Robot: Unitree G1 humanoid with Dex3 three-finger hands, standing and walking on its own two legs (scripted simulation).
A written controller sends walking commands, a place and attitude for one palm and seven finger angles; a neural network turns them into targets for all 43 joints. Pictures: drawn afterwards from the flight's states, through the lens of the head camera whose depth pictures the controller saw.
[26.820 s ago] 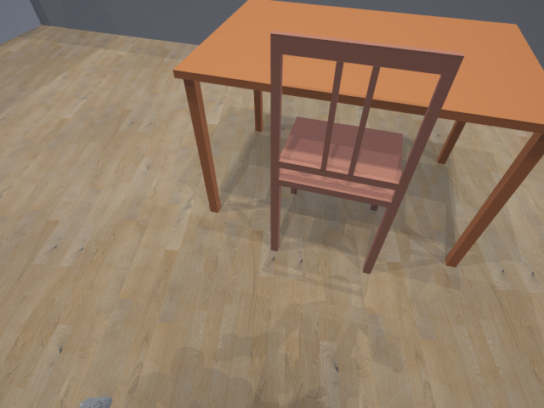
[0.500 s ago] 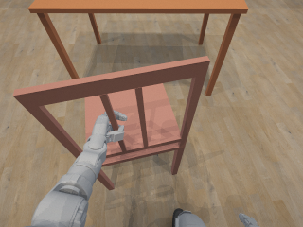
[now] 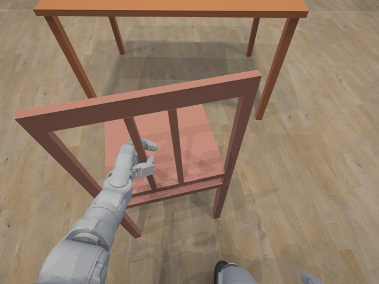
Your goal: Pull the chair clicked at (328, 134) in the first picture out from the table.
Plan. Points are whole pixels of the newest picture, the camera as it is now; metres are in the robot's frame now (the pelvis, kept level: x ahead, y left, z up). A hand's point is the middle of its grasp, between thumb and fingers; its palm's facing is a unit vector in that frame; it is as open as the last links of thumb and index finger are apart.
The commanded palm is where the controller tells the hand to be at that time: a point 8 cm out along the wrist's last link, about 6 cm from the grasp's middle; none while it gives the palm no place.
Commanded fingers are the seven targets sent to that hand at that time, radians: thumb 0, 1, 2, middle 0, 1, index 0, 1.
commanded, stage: step backward, pulling the chair out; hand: left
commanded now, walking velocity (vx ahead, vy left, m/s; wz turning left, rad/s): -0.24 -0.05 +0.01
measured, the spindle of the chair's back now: (143, 159) +0.41 +0.13 -0.05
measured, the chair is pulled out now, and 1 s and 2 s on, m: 0.61 0.62 0.62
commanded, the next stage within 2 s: stop walking, hand still on the chair in 0.64 s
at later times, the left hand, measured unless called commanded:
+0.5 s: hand (149, 165) +0.38 +0.10 -0.03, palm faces -0.04 -0.97 -0.23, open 5.3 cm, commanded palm +0.38 +0.16 -0.02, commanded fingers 0.00 0.90 0.90 -0.50 -1.45 -0.50 -1.45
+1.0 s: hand (149, 166) +0.38 +0.10 -0.03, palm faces -0.03 -0.97 -0.23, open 5.4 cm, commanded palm +0.36 +0.16 -0.01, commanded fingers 0.00 0.90 0.90 -0.50 -1.45 -0.50 -1.45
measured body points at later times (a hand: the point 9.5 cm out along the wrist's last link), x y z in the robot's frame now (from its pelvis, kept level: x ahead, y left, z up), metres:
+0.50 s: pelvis +0.00 +0.00 +0.00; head +0.06 -0.02 +0.44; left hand +0.38 +0.16 -0.01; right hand +0.09 -0.27 -0.14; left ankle -0.03 +0.14 -0.73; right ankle +0.12 -0.12 -0.73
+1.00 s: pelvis +0.02 -0.01 +0.00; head +0.07 -0.03 +0.45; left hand +0.37 +0.16 -0.01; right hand +0.10 -0.27 -0.13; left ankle -0.03 +0.14 -0.73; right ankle +0.12 -0.12 -0.73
